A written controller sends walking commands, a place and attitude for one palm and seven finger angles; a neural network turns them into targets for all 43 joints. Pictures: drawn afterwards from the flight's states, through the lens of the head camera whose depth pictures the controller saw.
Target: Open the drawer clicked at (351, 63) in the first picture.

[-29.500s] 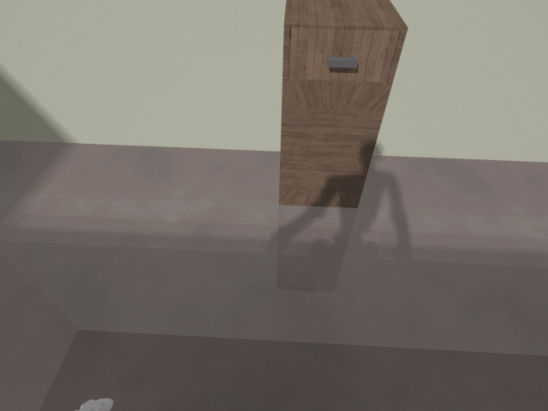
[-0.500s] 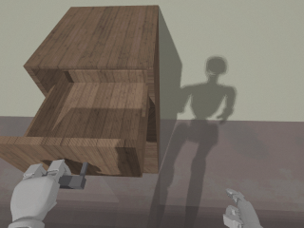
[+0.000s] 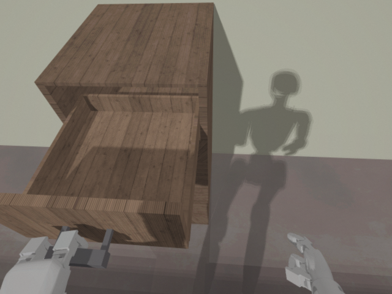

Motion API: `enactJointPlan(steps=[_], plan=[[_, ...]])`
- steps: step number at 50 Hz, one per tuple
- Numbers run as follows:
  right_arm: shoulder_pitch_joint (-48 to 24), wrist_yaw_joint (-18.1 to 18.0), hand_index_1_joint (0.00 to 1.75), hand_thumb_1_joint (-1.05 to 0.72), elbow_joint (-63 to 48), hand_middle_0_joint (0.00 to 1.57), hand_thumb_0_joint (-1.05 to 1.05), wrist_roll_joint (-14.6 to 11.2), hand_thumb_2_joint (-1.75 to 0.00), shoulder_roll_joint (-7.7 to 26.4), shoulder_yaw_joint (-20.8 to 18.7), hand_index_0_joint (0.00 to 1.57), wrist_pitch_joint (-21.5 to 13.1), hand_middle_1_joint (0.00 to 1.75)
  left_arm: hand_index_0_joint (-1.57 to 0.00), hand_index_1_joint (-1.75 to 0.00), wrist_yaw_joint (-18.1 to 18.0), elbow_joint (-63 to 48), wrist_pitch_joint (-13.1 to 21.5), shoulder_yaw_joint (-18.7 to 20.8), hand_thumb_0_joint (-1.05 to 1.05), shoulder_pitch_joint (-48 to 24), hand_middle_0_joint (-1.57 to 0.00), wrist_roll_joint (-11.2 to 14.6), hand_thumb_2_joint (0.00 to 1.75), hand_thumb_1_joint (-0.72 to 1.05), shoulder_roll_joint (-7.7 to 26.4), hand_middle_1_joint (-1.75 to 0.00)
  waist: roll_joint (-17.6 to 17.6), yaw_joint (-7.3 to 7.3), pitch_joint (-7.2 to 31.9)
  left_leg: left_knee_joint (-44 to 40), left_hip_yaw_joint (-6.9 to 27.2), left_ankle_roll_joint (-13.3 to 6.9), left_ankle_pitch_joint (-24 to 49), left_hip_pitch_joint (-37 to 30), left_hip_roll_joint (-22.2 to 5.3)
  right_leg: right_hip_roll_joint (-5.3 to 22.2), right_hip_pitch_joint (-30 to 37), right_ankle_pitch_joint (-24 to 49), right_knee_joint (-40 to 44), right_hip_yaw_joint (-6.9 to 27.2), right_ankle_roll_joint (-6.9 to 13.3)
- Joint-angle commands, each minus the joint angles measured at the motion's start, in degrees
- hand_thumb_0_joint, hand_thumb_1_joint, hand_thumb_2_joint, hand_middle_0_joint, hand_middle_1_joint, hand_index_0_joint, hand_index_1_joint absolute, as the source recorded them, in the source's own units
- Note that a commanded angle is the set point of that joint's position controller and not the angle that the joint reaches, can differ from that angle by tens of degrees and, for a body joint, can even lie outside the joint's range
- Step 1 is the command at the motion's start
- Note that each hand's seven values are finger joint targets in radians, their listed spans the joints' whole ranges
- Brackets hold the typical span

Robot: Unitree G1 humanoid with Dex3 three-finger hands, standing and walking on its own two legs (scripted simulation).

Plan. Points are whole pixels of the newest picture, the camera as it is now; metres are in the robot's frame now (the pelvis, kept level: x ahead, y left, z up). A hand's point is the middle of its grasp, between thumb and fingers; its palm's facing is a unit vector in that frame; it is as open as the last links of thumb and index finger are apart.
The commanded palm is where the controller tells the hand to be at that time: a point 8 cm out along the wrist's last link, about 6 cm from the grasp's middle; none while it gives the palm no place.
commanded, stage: pull the drawer open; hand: left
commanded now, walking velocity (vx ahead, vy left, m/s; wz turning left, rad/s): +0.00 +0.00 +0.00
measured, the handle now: (82, 244) +0.19 +0.23 +0.04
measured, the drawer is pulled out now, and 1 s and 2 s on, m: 0.30 0.30 0.30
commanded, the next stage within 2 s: open the thumb to release the handle in 0.02 s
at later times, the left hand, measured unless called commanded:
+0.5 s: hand (50, 282) +0.13 +0.27 +0.02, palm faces -0.03 -0.05 -1.00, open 9.6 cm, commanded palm +0.10 +0.28 +0.07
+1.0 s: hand (54, 281) +0.13 +0.27 +0.03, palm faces -0.02 -0.04 -1.00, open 13.8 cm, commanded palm +0.11 +0.26 +0.07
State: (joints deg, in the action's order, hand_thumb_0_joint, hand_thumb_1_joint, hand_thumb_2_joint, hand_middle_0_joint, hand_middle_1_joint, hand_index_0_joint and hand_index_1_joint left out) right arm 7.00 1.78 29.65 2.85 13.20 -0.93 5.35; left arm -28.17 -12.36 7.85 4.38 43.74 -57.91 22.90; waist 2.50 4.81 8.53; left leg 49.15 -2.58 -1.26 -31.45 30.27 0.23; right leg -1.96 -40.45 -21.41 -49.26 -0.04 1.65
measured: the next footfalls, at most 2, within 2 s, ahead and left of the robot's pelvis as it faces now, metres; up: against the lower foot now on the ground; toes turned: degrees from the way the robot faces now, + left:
none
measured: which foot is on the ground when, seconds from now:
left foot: down 0.00-1.00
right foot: down 0.00-1.00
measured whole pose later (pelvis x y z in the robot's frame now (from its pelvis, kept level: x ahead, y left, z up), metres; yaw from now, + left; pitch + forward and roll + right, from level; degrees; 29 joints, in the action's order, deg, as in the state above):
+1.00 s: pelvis -0.02 -0.01 +0.00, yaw +2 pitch +10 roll +0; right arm 8.5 -0.6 31.4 2.6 13.2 -0.6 4.0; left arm -24.5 -6.4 6.5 5.2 33.0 -58.3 24.0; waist 2.6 4.5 6.6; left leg 48.0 -0.6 -0.6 -29.0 28.8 0.6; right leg -1.3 -37.9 -19.4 -47.4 -1.9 2.5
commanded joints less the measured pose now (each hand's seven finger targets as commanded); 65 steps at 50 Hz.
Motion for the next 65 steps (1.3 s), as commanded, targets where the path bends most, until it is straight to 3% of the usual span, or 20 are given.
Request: enactJointPlan(steps=[1, 5, 6, 7, 9, 11, 15, 20, 26, 31, 35, 36, 37, 40, 42, 45, 51, 55, 61, 65], plan=[[-4.88, -0.58, 0.30, -0.90, -9.04, 0.20, 0.00, -0.32, -0.90, 6.35, -2.32, 0.20, -2.19, 0.30, -0.40, -1.35, -3.36, -9.25, -1.38, 9.17, 0.00, 10.30, -0.40, 0.78, 0.90, 0.90, 8.65, -1.35, -0.60, 1.95, 8.68, -4.80, 2.78, 2.07, 34.02, -1.78, 0.21, 1.16, 13.37, 22.44, 4.57, 2.03, 1.13], [-4.81, -0.82, 0.30, -0.90, -9.06, 0.20, 0.00, -0.56, -0.90, 6.37, -2.15, 0.20, -1.93, 0.30, -0.40, -1.35, -3.29, -9.02, -1.41, 9.96, 0.00, 9.45, -0.40, 0.81, 0.90, 0.90, 9.43, -1.35, -0.93, 1.73, 8.71, -4.91, 2.83, 2.02, 33.41, -1.52, 0.14, 1.06, 13.62, 22.47, 4.83, 2.08, 1.12], [-4.70, -1.53, 0.30, -0.90, -7.26, 0.20, 0.00, -0.05, -0.90, 7.21, -2.00, 0.20, -1.02, 0.30, -0.40, -1.35, -3.46, -8.76, -1.17, 12.70, 0.00, -6.02, -0.40, -1.03, 0.90, 0.90, 13.90, -1.35, -2.07, -1.10, 5.83, -4.45, 3.53, 1.98, 28.57, -0.60, 0.90, 0.72, 9.60, 19.54, 4.70, 2.26, 1.33], [-4.44, -2.15, 0.30, -0.90, -7.81, 0.20, 0.00, 0.27, -0.90, 6.38, -2.08, 0.20, -1.25, 0.30, -0.40, -1.34, -3.57, -7.02, -0.69, 13.23, 0.00, -4.36, -0.40, -1.07, 0.87, 0.83, 12.76, -1.34, -1.42, 0.67, 6.96, -4.88, 3.05, 1.43, 26.43, -0.61, 1.11, 1.01, 11.64, 18.50, 4.78, 1.35, 1.27], [-4.23, -2.24, 0.30, -0.90, -7.99, 0.20, 0.00, -0.15, -0.90, 6.03, -2.04, 0.20, -1.60, 0.30, -0.38, -1.33, -3.40, -4.87, -0.19, 12.94, 0.00, -0.51, -0.38, -0.59, 0.81, 0.69, 11.69, -1.33, -0.14, 1.29, 7.70, -4.73, 2.84, 1.55, 26.35, -1.19, 1.28, 0.96, 11.73, 17.83, 5.01, 1.59, 1.43], [-3.78, -2.30, 0.30, -0.90, -7.72, 0.20, 0.00, -0.42, -0.90, 5.98, -2.44, 0.20, -1.63, 0.30, -0.38, -1.31, -2.97, -5.28, -0.38, 12.58, 0.00, -0.71, -0.38, 0.47, 0.75, 0.55, 11.21, -1.31, 1.20, 1.07, 9.39, -4.80, 2.94, 1.86, 28.99, -2.57, 1.14, 0.95, 12.58, 19.12, 5.00, 1.06, 1.35], [-4.17, -2.77, 0.30, -0.90, -7.49, 0.20, 0.00, -0.71, -0.90, 6.37, -2.65, 0.20, -2.06, 0.30, -0.35, -1.28, -0.63, -5.22, -1.10, 10.41, 0.00, -2.20, -0.35, 2.77, 0.63, 0.27, 9.95, -1.28, -1.52, -0.30, 8.71, -5.58, 3.21, 1.07, 29.13, -1.50, 0.74, 1.27, 14.62, 21.11, 6.27, 0.68, 0.75], [-4.70, -2.93, 0.30, -0.90, -7.34, 0.20, 0.00, -0.37, -0.90, 6.41, -2.32, 0.20, -2.34, 0.30, -0.33, -1.24, -0.23, -3.78, -0.97, 10.82, 0.00, -3.42, -0.33, 1.50, 0.48, -0.08, 11.00, -1.24, -3.02, 0.28, 6.47, -7.00, 2.98, 0.93, 24.62, 0.23, 0.77, 1.47, 14.73, 17.64, 7.28, 0.88, 0.90], [-4.80, -3.17, 0.30, -0.90, -7.44, 0.20, 0.00, -0.60, -0.90, 6.48, -2.25, 0.20, -2.93, 0.30, -0.30, -1.20, 0.46, -3.71, -0.73, 11.38, 0.00, -4.79, -0.30, 1.39, 0.30, -0.50, 11.99, -1.20, 0.47, 0.55, 5.96, -7.82, 2.61, 0.55, 19.96, 0.28, 1.23, 1.70, 14.76, 12.73, 8.59, 1.33, 1.13], [-5.08, -2.89, 0.30, -0.90, -7.60, 0.20, 0.00, -0.58, -0.90, 6.60, -2.42, 0.20, -3.24, 0.30, -0.30, -1.20, 0.68, -4.19, -0.56, 9.47, 0.00, -4.19, -0.30, 2.03, 0.30, -0.50, 10.18, -1.20, -1.20, -0.16, 4.49, -8.08, 2.92, 0.39, 19.55, 0.92, 1.04, 1.53, 14.03, 11.52, 8.89, 0.63, 1.00], [-5.11, -3.25, 0.30, -0.90, -7.57, 0.20, 0.00, -0.50, -0.90, 6.89, -2.35, 0.20, -3.52, 0.30, -0.30, -1.20, 0.43, -3.62, -0.35, 10.90, 0.00, -6.36, -0.30, 1.75, 0.30, -0.50, 11.86, -1.20, -2.38, -0.50, 3.58, -8.14, 2.92, -0.04, 16.20, 2.09, 1.33, 1.78, 13.73, 8.47, 9.98, 1.67, 0.92], [-5.36, -2.46, 0.30, -0.90, -8.68, 0.20, 0.00, 0.12, -0.90, 6.70, -2.15, 0.20, -4.26, 0.30, -0.30, -1.20, 1.28, -9.25, -0.44, 1.63, 0.00, -8.93, -0.30, 2.49, 0.30, -0.50, 4.45, -1.20, -0.58, -1.60, 5.06, -8.03, 2.90, -0.08, 16.58, -0.42, 1.57, 2.16, 12.49, 7.13, 10.23, 1.49, 0.86], [-4.32, -2.49, 0.30, -0.90, -8.22, 0.20, 0.00, -0.22, -0.90, 6.68, -2.59, 0.20, -4.77, 0.30, -0.30, -1.20, 1.28, -8.22, -0.37, 4.34, 0.00, -9.33, -0.30, 2.24, 0.30, -0.50, 7.43, -1.20, -1.58, -1.61, 5.21, -7.60, 3.16, -0.10, 17.49, -0.57, 1.17, 1.85, 11.64, 6.80, 9.79, 1.03, 1.00], [-4.43, -2.81, 0.30, -0.90, -7.83, 0.20, 0.00, 0.09, -0.90, 7.04, -2.18, 0.20, -4.58, 0.30, -0.30, -1.20, 1.19, -6.62, -1.05, 7.17, 0.00, -8.83, -0.30, 0.89, 0.30, -0.50, 10.71, -1.20, -1.44, -0.67, 5.68, -7.83, 3.33, 0.22, 17.89, -0.03, 1.18, 1.79, 12.78, 7.91, 9.88, 1.77, 1.15], [-4.58, -2.65, 0.30, -0.90, -7.58, 0.20, 0.00, 0.04, -0.90, 6.54, -1.91, 0.20, -4.21, 0.30, -0.30, -1.20, 0.89, -4.99, -1.37, 7.74, 0.00, -9.66, -0.30, -0.52, 0.30, -0.50, 11.14, -1.20, -3.02, -0.44, 4.13, -8.13, 3.10, 0.27, 16.02, 1.24, 1.43, 1.81, 12.70, 6.59, 9.89, 1.74, 1.12], [-4.89, -2.85, 0.30, -0.90, -7.61, 0.20, 0.00, -0.27, -0.90, 6.36, -1.88, 0.20, -3.82, 0.30, -0.30, -1.20, 0.38, -4.27, -1.57, 10.06, 0.00, -9.77, -0.30, -0.85, 0.30, -0.50, 12.66, -1.20, -0.91, 0.60, 4.76, -8.73, 2.85, 0.46, 16.36, 1.41, 1.56, 1.69, 14.72, 8.09, 9.72, 2.28, 1.43], [-5.01, -3.40, 0.30, -0.90, -6.83, 0.20, 0.00, -0.64, -0.90, 6.36, -2.09, 0.20, -4.24, 0.30, -0.30, -1.20, 2.14, -3.95, -1.49, 7.08, 0.00, -12.13, -0.30, 1.96, 0.30, -0.50, 9.45, -1.20, -1.74, -1.23, 4.77, -8.49, 2.96, -0.17, 17.48, 0.52, 1.60, 1.87, 15.67, 11.30, 10.30, 1.75, 0.71], [-5.04, -4.29, 0.30, -0.90, -7.17, 0.20, 0.00, -0.40, -0.90, 6.81, -1.79, 0.20, -4.70, 0.30, -0.30, -1.20, 3.19, -7.81, -1.44, 8.63, 0.00, -14.28, -0.30, 2.61, 0.30, -0.50, 12.84, -1.20, -1.66, -0.73, 7.14, -9.44, 3.10, -0.37, 18.02, -1.36, 1.45, 2.21, 17.73, 10.72, 11.46, 2.02, 0.49], [-5.19, -3.92, 0.30, -0.90, -7.81, 0.20, 0.00, -0.77, -0.90, 6.62, -1.50, 0.20, -4.69, 0.30, -0.30, -1.20, 4.24, -12.84, -2.23, 8.27, 0.00, -11.18, -0.30, 3.23, 0.30, -0.50, 12.37, -1.20, 1.31, 0.32, 7.50, -10.77, 3.21, 0.53, 23.58, -4.73, 0.78, 2.18, 19.10, 14.15, 11.65, 1.29, 0.68], [-5.45, -3.65, 0.30, -0.90, -8.18, 0.20, 0.00, -1.00, -0.90, 6.85, -1.46, 0.20, -4.72, 0.30, -0.30, -1.20, 4.90, -15.18, -3.21, 7.85, 0.00, -10.46, -0.30, 4.33, 0.30, -0.50, 11.79, -1.20, 0.52, 0.04, 5.32, -11.81, 3.65, 0.89, 25.54, -5.79, 0.24, 2.11, 18.91, 14.59, 12.57, 0.74, 0.48]])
